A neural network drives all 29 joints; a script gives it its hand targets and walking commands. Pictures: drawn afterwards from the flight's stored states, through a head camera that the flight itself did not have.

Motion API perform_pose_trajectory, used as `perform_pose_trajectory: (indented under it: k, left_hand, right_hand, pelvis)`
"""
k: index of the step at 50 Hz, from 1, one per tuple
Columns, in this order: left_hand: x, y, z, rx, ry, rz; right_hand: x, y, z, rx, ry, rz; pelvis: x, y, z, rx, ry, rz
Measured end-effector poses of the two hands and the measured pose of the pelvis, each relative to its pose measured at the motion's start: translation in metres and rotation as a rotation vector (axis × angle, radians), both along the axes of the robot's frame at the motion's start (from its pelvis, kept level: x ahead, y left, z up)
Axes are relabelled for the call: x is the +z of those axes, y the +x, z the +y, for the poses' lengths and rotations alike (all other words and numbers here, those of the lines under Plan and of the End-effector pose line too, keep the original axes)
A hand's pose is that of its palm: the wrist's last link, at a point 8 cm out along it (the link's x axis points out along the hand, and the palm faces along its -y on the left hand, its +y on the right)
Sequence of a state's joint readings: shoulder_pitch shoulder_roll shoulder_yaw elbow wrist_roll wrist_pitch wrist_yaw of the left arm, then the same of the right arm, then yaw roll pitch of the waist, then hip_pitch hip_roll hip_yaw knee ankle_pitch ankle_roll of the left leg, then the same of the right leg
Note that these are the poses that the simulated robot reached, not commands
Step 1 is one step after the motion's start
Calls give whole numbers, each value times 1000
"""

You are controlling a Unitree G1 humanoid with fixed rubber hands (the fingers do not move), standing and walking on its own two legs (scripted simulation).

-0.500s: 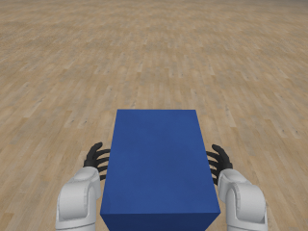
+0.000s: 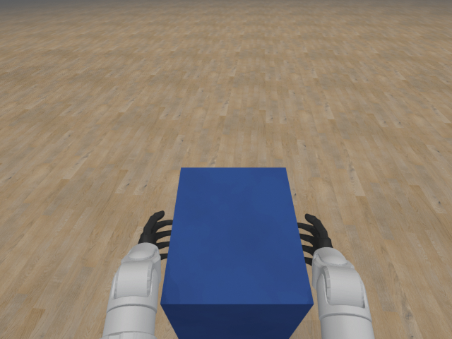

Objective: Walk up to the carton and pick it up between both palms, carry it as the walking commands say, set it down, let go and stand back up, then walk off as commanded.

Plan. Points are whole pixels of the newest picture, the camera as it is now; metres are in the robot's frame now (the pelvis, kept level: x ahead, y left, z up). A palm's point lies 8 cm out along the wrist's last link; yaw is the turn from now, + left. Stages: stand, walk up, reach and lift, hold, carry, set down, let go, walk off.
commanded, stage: hold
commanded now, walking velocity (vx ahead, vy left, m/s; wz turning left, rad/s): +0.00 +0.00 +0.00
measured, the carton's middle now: (233, 253) +0.33 -0.03 -0.02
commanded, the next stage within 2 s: set down in 0.54 s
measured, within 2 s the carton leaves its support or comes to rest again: neither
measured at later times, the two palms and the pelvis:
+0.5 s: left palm (143, 251) +0.30 +0.13 +0.06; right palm (316, 245) +0.28 -0.17 +0.06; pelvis +0.00 -0.01 +0.00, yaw +1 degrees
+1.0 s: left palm (156, 255) +0.33 +0.12 +0.00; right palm (313, 258) +0.29 -0.18 +0.00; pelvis +0.01 +0.01 +0.00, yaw -1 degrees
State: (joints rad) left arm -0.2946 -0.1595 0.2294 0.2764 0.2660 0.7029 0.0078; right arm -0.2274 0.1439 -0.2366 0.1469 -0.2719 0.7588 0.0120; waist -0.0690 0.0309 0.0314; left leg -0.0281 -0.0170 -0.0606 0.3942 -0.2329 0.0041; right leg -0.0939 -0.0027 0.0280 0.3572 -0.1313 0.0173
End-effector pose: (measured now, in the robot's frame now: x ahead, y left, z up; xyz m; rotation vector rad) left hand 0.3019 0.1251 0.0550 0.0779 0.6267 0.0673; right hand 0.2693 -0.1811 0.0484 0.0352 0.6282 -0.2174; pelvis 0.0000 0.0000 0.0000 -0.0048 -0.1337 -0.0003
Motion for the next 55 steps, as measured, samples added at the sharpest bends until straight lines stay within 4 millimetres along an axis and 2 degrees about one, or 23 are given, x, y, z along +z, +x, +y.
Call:
perform_pose_trajectory:
  k: [9,15,27,32,42,55]
  left_hand:
    - [4,0,-3,16,9,0]
    - [4,0,-1,17,3,1]
    - [2,0,11,28,-2,6]
    - [-2,1,9,22,-16,18]
    - [-27,19,1,-24,2,74]
    - [-69,31,-3,-25,1,89]
  right_hand:
    - [9,9,-4,20,4,1]
    - [12,13,-2,29,-5,3]
    - [10,13,9,34,-12,9]
    - [8,14,7,21,-6,17]
    - [-23,17,0,-8,-5,73]
    - [-64,30,-4,1,-12,88]
  pelvis:
    - [1,-3,-16,24,-3,-20]
    - [2,-4,-19,29,-6,-22]
    - [2,-3,-8,22,-9,-20]
    - [2,1,0,21,-5,-13]
    - [0,9,7,-11,1,43]
    - [-5,15,2,-12,4,195]
